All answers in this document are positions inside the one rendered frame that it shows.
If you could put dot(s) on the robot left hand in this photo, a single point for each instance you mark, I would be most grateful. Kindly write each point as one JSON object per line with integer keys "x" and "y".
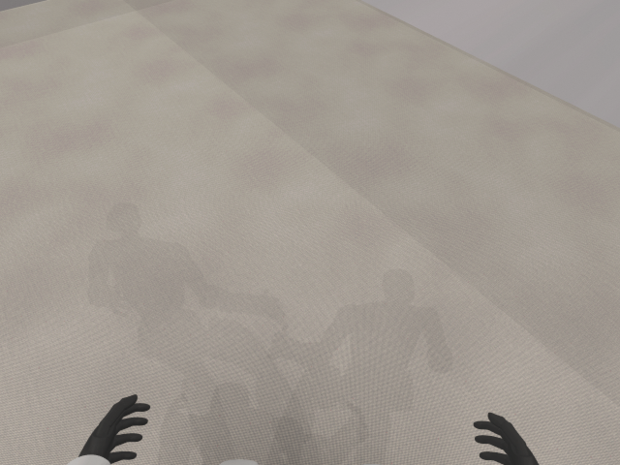
{"x": 104, "y": 439}

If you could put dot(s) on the robot right hand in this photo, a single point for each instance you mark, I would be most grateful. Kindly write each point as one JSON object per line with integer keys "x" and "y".
{"x": 517, "y": 453}

